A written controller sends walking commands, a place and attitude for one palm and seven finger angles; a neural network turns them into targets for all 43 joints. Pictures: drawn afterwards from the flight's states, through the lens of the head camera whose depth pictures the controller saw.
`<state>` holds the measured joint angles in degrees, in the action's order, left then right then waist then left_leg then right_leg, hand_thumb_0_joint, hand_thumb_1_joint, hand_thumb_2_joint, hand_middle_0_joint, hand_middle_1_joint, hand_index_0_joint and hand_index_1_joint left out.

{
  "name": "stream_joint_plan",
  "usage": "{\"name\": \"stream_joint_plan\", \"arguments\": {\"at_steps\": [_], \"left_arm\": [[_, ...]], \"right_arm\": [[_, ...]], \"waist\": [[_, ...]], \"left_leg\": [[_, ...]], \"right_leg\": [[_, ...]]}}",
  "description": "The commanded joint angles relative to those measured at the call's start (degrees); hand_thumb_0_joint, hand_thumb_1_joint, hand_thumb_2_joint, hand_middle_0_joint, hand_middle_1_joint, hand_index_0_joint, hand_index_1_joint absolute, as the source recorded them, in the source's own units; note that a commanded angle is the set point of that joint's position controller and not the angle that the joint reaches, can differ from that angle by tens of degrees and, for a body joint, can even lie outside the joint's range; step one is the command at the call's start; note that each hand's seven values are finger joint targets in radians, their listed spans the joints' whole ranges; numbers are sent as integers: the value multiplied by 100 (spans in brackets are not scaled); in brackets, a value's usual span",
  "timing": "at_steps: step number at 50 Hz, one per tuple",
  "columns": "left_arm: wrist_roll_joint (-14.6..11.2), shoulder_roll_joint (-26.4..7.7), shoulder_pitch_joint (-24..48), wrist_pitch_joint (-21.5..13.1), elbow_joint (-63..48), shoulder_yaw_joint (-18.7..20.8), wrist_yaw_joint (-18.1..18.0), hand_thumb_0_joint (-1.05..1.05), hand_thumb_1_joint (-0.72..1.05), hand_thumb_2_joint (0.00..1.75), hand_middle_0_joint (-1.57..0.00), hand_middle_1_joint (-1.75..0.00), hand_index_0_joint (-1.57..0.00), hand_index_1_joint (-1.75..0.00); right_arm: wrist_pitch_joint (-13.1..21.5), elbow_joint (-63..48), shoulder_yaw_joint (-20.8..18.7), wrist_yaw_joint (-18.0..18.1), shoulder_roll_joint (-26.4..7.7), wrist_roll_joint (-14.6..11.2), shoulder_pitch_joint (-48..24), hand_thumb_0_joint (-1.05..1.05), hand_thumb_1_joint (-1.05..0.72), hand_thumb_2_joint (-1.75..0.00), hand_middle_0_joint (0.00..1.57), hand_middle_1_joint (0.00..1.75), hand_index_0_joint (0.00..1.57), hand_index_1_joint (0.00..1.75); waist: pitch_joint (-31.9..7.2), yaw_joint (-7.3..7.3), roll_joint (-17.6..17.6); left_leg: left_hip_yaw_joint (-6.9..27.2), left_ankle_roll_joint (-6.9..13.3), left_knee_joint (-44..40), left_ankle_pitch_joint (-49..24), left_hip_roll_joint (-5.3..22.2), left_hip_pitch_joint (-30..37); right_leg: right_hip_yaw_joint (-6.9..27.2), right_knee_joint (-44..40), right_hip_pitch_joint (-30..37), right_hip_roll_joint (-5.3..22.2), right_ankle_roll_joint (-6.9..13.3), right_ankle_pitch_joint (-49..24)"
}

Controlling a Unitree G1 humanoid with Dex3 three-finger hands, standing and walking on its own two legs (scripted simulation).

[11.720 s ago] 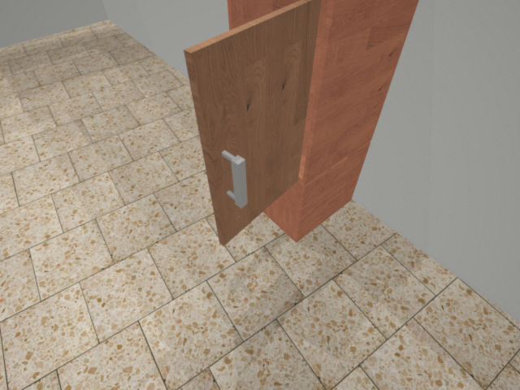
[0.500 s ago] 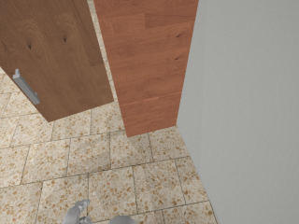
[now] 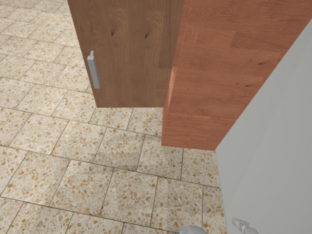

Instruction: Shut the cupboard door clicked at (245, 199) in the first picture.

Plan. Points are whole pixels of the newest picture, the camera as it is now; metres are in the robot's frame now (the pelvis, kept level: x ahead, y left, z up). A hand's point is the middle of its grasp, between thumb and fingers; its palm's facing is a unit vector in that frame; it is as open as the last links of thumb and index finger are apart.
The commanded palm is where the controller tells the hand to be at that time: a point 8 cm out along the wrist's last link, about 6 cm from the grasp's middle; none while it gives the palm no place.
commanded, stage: turn to face it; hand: left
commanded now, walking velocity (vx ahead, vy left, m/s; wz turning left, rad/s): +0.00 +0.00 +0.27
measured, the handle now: (94, 70) +0.69 +0.32 -0.07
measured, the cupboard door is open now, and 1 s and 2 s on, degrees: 98 98 98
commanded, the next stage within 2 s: take the last steps up to it in 0.24 s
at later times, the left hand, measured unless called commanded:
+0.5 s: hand out of the picture +0.03 +0.13 -0.15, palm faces +0.20 -0.95 -0.25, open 7.3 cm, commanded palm none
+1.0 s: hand out of the picture +0.05 +0.18 -0.17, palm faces +0.27 -0.94 -0.19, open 7.4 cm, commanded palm none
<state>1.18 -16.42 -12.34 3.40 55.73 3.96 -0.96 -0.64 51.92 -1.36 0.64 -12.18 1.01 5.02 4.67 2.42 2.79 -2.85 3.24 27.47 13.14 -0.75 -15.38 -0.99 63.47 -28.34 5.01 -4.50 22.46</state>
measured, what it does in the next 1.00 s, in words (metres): walks ahead: right foot, then left foot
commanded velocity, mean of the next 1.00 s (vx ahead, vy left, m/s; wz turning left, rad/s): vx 0.20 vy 0.04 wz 0.11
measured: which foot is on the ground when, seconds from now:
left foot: down 0.00-0.28, up 0.30-0.78, down 0.80-1.00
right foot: up 0.00-0.24, down 0.26-0.80, up 0.82-1.00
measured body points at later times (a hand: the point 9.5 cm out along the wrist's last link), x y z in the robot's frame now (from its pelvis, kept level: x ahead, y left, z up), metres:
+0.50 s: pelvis +0.01 -0.07 +0.00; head +0.04 -0.09 +0.45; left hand +0.02 +0.17 -0.13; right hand +0.07 -0.31 -0.16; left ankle -0.04 +0.08 -0.66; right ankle -0.01 -0.15 -0.74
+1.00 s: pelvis +0.10 +0.01 +0.00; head +0.12 +0.01 +0.45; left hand +0.03 +0.23 -0.16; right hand +0.20 -0.21 -0.15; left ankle +0.05 +0.11 -0.74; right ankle +0.13 -0.10 -0.69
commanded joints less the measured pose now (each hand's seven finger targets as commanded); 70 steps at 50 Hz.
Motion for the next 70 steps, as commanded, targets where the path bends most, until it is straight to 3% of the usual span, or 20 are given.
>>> {"name": "stream_joint_plan", "arguments": {"at_steps": [1,11,12,13,14,18,30,34,37,38,40,45,53,55,56,57,58,61,64,70], "left_arm": [[-22,-198,23,-148,-427,-1,1,0,90,90,-20,-30,-20,-30],[-81,-43,-378,-267,-362,-22,-53,0,90,90,-20,-30,-20,-30],[-56,-220,-568,-333,-309,16,-82,0,90,90,-20,-30,-20,-30],[22,-660,-641,-389,-277,96,-127,0,90,90,-20,-30,-20,-30],[40,-886,-528,-394,-390,101,-118,0,90,90,-20,-30,-20,-30],[-34,-260,-82,-489,-374,-3,-119,0,90,90,-20,-30,-20,-30],[56,-233,-1212,-717,432,53,-7,0,90,90,-20,-30,-20,-30],[71,-242,-1261,-708,655,29,35,0,90,90,-20,-30,-20,-30],[7,-227,-977,-672,707,19,53,0,90,90,-20,-30,-20,-30],[-2,-90,-903,-650,677,-23,73,0,90,90,-20,-30,-20,-30],[-20,393,-523,-665,245,-131,108,0,90,90,-20,-30,-20,-30],[46,396,-572,-547,375,-82,177,0,90,90,-20,-30,-20,-30],[41,470,-273,-484,147,-60,217,0,90,90,-20,-30,-20,-30],[45,237,-829,-519,286,41,207,0,90,90,-20,-30,-20,-30],[69,-97,-1354,-577,443,106,177,0,90,90,-20,-30,-20,-30],[67,-665,-1834,-640,567,211,127,0,90,90,-20,-30,-20,-30],[-16,-703,-1913,-660,542,184,77,0,90,90,-20,-30,-20,-30],[-35,-89,-747,-704,185,28,0,0,90,90,-20,-30,-20,-30],[-14,104,-605,-826,250,-40,-10,0,90,90,-20,-30,-20,-30],[-33,82,-608,-777,503,-104,-33,0,90,90,-20,-30,-20,-30]], "right_arm": [[51,-102,-298,65,-1107,-10,614,0,-90,-90,20,30,20,30],[-52,36,-366,33,-965,-3,485,0,-90,-90,20,30,20,30],[-47,39,-350,8,-783,-50,511,0,-90,-90,20,30,20,30],[-43,-22,-299,-36,-426,-102,604,0,-90,-90,20,30,20,30],[-97,-141,-325,-71,-496,-70,459,0,-90,-90,20,30,20,30],[-214,332,-358,-75,-416,-15,673,0,-90,-90,20,30,20,30],[24,234,-267,-234,-210,31,-29,0,-90,-90,20,30,20,30],[120,200,-193,-264,-97,15,-141,0,-90,-90,20,30,20,30],[213,498,-182,-203,-200,22,655,0,-90,-90,20,30,20,30],[256,670,-234,-138,-452,23,1213,0,-90,-90,20,30,20,30],[257,896,-435,14,-1325,97,2526,0,-90,-90,20,30,20,30],[398,619,-169,83,-503,46,1283,0,-90,-90,20,30,20,30],[357,777,-248,32,-603,65,1274,0,-90,-90,20,30,20,30],[328,804,-229,22,-566,50,1156,0,-90,-90,20,30,20,30],[326,773,-207,0,-415,6,1136,0,-90,-90,20,30,20,30],[330,633,-157,-57,-127,-29,1254,0,-90,-90,20,30,20,30],[299,543,-190,-46,-382,-16,1013,0,-90,-90,20,30,20,30],[266,706,-220,-76,-224,29,904,0,-90,-90,20,30,20,30],[180,902,-153,-98,99,26,1355,0,-90,-90,20,30,20,30],[159,876,-39,-53,287,-39,1072,0,-90,-90,20,30,20,30]], "waist": [[-756,-289,-880],[-861,-73,-958],[-940,-6,-509],[-895,-26,894],[-647,22,1043],[-384,-243,694],[-22,189,537],[46,141,674],[11,-317,446],[-221,-575,-60],[-569,-1056,-1740],[63,-288,-1016],[177,-101,-930],[43,236,-546],[-121,469,82],[-355,566,1616],[-469,618,1480],[-93,64,228],[-403,-202,293],[-437,-163,224]], "left_leg": [[1225,653,-776,-3018,1499,1082],[1588,399,-320,-1641,1119,38],[1364,101,87,-984,792,-443],[514,-349,1012,566,0,-1279],[353,-479,2088,2021,-168,-1228],[479,-614,3755,1155,152,-1597],[77,-566,1885,770,426,-1924],[-252,-453,924,749,239,-1073],[-614,-359,-145,27,-19,741],[-301,-233,-368,253,208,1726],[2524,761,-1325,539,2338,2588],[1118,644,-1742,194,1780,654],[338,589,-1410,212,1474,94],[135,306,-635,634,1143,-393],[-268,43,559,914,589,-954],[-688,-238,2209,1857,-49,-1937],[-75,-235,3420,2257,130,-2017],[416,-311,3780,747,663,-1962],[135,-480,2867,463,655,-1381],[-148,-636,1166,127,352,-834]], "right_leg": [[78,-273,-218,9,-48,-28],[-157,-3528,1953,-372,223,-762],[216,-4274,2623,-20,315,-1183],[1524,-4681,3017,1251,757,-1660],[1858,-4841,2263,2142,1358,-2278],[696,-4470,2323,1230,1312,-3534],[680,-5225,3092,1554,1387,-1180],[401,-5028,2576,1443,1288,-1348],[-107,-4441,1478,1046,982,-1134],[-336,-3631,877,793,827,-1026],[-785,-761,-852,-207,497,1082],[-86,-49,-480,294,549,-89],[-607,-2390,1019,-60,468,-696],[-561,-3074,2150,-187,545,-901],[134,-3665,2946,245,705,-464],[2170,-4692,3598,1642,1280,-102],[3061,-5310,3258,2118,1709,120],[1601,-5286,2214,1631,1563,-751],[358,-5077,2127,1202,1427,-2784],[-100,-4553,2364,982,1329,-4799]]}}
